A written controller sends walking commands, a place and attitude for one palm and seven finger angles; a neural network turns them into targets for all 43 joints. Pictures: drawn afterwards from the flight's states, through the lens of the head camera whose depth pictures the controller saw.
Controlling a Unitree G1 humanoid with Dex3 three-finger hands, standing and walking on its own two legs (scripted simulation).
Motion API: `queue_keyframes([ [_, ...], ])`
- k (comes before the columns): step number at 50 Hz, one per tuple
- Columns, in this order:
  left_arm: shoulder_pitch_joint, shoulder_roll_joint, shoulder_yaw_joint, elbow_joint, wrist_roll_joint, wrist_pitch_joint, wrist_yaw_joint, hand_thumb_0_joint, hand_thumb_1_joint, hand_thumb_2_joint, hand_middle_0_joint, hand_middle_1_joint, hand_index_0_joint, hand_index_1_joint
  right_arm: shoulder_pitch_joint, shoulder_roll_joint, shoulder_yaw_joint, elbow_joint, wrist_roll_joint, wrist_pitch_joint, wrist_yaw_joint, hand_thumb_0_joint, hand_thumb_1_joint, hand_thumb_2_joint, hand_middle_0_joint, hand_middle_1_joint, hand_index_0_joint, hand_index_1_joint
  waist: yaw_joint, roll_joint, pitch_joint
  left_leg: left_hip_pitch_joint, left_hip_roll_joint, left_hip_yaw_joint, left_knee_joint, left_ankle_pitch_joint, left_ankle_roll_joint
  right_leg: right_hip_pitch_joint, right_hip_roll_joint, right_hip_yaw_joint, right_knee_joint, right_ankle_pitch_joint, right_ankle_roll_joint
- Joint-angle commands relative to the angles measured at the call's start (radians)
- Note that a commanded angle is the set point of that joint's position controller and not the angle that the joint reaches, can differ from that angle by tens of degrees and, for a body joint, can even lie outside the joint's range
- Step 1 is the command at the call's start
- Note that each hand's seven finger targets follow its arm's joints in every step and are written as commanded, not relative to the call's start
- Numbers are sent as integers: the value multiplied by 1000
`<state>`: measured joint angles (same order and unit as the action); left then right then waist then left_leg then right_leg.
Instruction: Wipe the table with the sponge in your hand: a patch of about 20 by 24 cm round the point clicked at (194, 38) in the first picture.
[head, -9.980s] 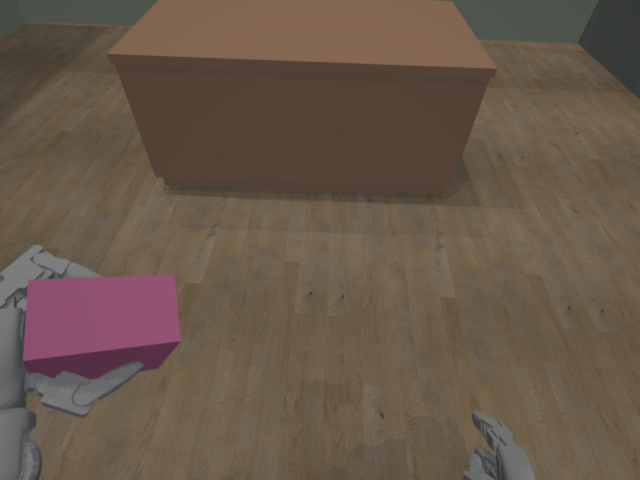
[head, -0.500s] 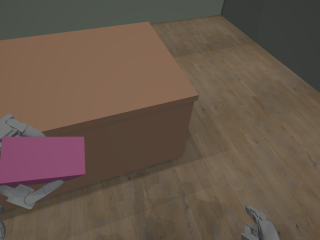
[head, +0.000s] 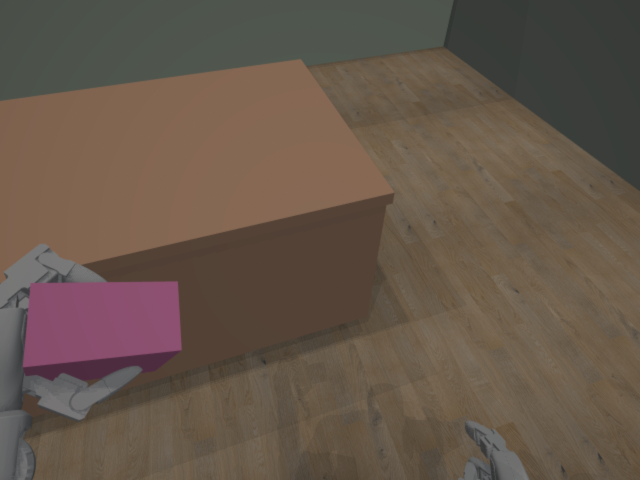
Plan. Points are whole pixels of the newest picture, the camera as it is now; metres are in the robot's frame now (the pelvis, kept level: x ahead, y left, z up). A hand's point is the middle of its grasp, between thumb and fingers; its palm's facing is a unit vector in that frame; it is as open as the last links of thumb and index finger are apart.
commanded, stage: come to a stop and stand still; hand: left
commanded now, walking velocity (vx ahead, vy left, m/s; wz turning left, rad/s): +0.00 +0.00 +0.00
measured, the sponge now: (124, 333) +0.22 +0.20 +0.14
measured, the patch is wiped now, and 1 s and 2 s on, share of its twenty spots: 0.00 0.00 0.00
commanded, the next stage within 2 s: look again from close up in 1.54 s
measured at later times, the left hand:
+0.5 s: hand (59, 385) +0.16 +0.22 +0.17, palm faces +0.37 -0.82 -0.45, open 10.5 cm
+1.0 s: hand (78, 401) +0.15 +0.21 +0.16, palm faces +0.31 -0.83 -0.47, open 10.5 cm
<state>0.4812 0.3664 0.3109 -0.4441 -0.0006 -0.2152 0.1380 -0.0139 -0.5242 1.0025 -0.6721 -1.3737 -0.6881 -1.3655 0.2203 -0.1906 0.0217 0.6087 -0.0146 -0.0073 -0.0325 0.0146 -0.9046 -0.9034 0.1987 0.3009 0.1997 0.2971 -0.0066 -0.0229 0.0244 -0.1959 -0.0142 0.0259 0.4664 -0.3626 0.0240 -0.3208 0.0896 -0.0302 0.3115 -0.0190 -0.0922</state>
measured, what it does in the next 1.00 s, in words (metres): steps on the spot: right foot, then left foot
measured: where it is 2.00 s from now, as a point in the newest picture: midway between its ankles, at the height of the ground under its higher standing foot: outside the picture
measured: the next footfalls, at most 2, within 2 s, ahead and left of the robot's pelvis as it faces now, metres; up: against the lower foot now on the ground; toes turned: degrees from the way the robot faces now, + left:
right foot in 0.64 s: +0.03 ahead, -0.09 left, +0.00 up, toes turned +0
left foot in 0.98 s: -0.06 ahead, +0.10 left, +0.00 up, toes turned +1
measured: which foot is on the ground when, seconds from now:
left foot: down 0.00-0.68, up 0.70-0.96, down 0.98-1.00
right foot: down 0.00-0.48, up 0.50-0.62, down 0.64-1.00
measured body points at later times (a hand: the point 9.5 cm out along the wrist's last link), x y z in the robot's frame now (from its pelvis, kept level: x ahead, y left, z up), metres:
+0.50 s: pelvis -0.05 -0.01 -0.01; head -0.04 -0.01 +0.44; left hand +0.14 +0.27 +0.19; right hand +0.12 -0.24 -0.09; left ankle -0.05 +0.10 -0.74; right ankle +0.11 -0.03 -0.73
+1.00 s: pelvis -0.07 -0.02 +0.00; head -0.04 -0.02 +0.45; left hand +0.13 +0.25 +0.18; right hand +0.08 -0.27 -0.09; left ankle -0.10 +0.10 -0.74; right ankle -0.01 -0.09 -0.74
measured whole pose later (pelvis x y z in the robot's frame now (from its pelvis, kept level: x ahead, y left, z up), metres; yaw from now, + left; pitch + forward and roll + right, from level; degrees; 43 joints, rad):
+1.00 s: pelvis -0.07 -0.02 +0.00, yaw -1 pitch +0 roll +0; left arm 0.50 0.40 0.33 -0.47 -0.01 -0.24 0.14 -0.01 -0.52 1.00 -0.67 -1.37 -0.69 -1.37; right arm 0.22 -0.23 -0.01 0.61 0.01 -0.06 -0.05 0.01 -0.91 -0.90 0.20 0.30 0.20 0.30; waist -0.03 0.01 0.04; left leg -0.16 0.02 0.02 0.42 -0.26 0.01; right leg -0.28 0.09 -0.03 0.39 -0.11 -0.08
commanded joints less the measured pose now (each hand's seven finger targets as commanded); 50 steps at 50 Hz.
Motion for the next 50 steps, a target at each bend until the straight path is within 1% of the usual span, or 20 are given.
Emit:
queue_keyframes([
  [1,-115,191,149,-266,-8,-61,27,0,100,1300,-1200,-1600,-1200,-1600,-78,-124,-45,-169,3,-49,-22,0,-900,-900,200,300,200,300,4,144,-97,-183,126,-117,-235,-220,47,231,-107,159,11,-378,111],
  [4,-96,178,160,-213,-4,-41,27,0,100,1300,-1200,-1600,-1200,-1600,-102,-126,-60,-173,11,-64,-37,0,-900,-900,200,300,200,300,15,226,-63,-377,213,-133,-276,-291,77,347,-70,55,280,-212,131],
  [7,-69,151,146,-146,-12,-29,9,0,100,1300,-1200,-1600,-1200,-1600,-100,-126,-60,-169,28,-89,-34,0,-900,-900,200,300,200,300,14,110,-26,-370,183,-66,-168,-245,55,291,-95,84,207,-244,126],
  [9,-72,160,151,-127,-6,-33,1,0,100,1300,-1200,-1600,-1200,-1600,-94,-129,-62,-158,31,-94,-30,0,-900,-900,200,300,200,300,14,34,-4,-346,109,6,-38,-302,35,182,-146,199,69,-465,116],
  [12,-189,201,152,-208,5,-47,6,0,100,1300,-1200,-1600,-1200,-1600,-87,-104,-60,-127,13,-92,-13,0,-900,-900,200,300,200,300,-1,-199,-55,-114,-7,32,350,-169,-3,-52,-341,527,-285,-804,75],
  [15,-160,182,144,-202,5,-55,16,0,100,1300,-1200,-1600,-1200,-1600,-86,-94,-54,-112,3,-79,-10,0,-900,-900,200,300,200,300,-6,-92,-127,-63,-17,37,407,-133,-12,-12,-308,396,-264,-700,71],
  [17,-145,197,152,-243,7,-63,23,0,100,1300,-1200,-1600,-1200,-1600,-98,-91,-50,-123,-2,-74,-13,0,-900,-900,200,300,200,300,4,-53,-147,-28,-17,43,259,-151,0,47,-295,335,-224,-551,41],
  [20,-93,188,159,-265,1,-65,30,0,100,1300,-1200,-1600,-1200,-1600,-72,-105,-47,-136,-10,-57,-3,0,-900,-900,200,300,200,300,-8,4,-173,55,-34,76,-48,-96,15,123,-217,241,-173,-451,83],
  [22,-92,166,138,-286,4,-72,24,0,100,1300,-1200,-1600,-1200,-1600,-58,-135,-58,-156,-18,-47,-6,0,-900,-900,200,300,200,300,-8,102,-129,-9,104,-115,-225,-170,55,126,-103,169,20,-382,106],
  [24,-78,174,177,-253,-7,-59,25,0,100,1300,-1200,-1600,-1200,-1600,-133,-112,-60,-178,-1,-66,-15,0,-900,-900,200,300,200,300,11,311,-51,-279,306,-240,-360,-310,137,135,-25,48,492,-289,140],
  [26,-57,167,169,-214,-1,-23,25,0,100,1300,-1200,-1600,-1200,-1600,-97,-94,-67,-191,4,-94,-22,0,-900,-900,200,300,200,300,5,183,15,-363,304,-176,-317,-197,144,80,-33,81,647,-353,129],
  [29,-40,138,131,-149,-17,-16,27,0,100,1300,-1200,-1600,-1200,-1600,-76,-130,-72,-143,37,-108,-23,0,-900,-900,200,300,200,300,2,206,-17,-163,265,-107,-185,9,101,45,-82,20,368,-384,120],
  [31,-160,155,115,-184,-4,-37,28,0,100,1300,-1200,-1600,-1200,-1600,-77,-128,-60,-129,40,-123,-27,0,-900,-900,200,300,200,300,-8,110,-17,-157,226,-92,-77,76,58,158,-85,2,125,-240,122],
  [33,-240,186,121,-173,-3,-56,30,0,100,1300,-1200,-1600,-1200,-1600,-86,-124,-60,-115,39,-137,-31,0,-900,-900,200,300,200,300,-32,-39,-33,-186,134,-26,70,39,-1,186,-219,192,40,-17,58],
  [34,-246,161,93,-138,-6,-45,19,0,100,1300,-1200,-1600,-1200,-1600,-73,-115,-68,-109,42,-142,-27,0,-900,-900,200,300,200,300,-20,-162,-83,-141,47,15,187,-61,-28,127,-302,360,-35,-170,18],
  [35,-230,175,101,-160,-8,-43,15,0,100,1300,-1200,-1600,-1200,-1600,-83,-125,-82,-115,38,-139,-22,0,-900,-900,200,300,200,300,1,-196,-86,-114,19,0,294,-94,-27,85,-358,475,-134,-327,6],
  [36,-213,194,124,-171,-8,-44,17,0,100,1300,-1200,-1600,-1200,-1600,-111,-123,-77,-118,32,-134,-15,0,-900,-900,200,300,200,300,10,-101,-63,-142,21,-27,372,-105,-25,57,-378,517,-166,-405,1],
  [39,-114,196,147,-195,-12,-67,29,0,100,1300,-1200,-1600,-1200,-1600,-112,-83,-46,-111,22,-117,-14,0,-900,-900,200,300,200,300,11,-30,-97,-164,31,-30,372,-67,-33,144,-356,376,-121,-282,-45],
  [45,-15,192,176,-199,-21,-73,39,0,100,1300,-1200,-1600,-1200,-1600,-75,-91,-45,-130,11,-95,-23,0,-900,-900,200,300,200,300,3,-20,-148,-16,4,20,-20,29,-18,196,-272,263,-102,-239,5],
  [50,9,189,162,-191,-32,-72,22,0,100,1300,-1200,-1600,-1200,-1600,-87,-137,-63,-161,35,-101,-27,0,-900,-900,200,300,200,300,15,82,-138,-38,155,-89,-153,108,18,229,-144,186,11,-195,97],
])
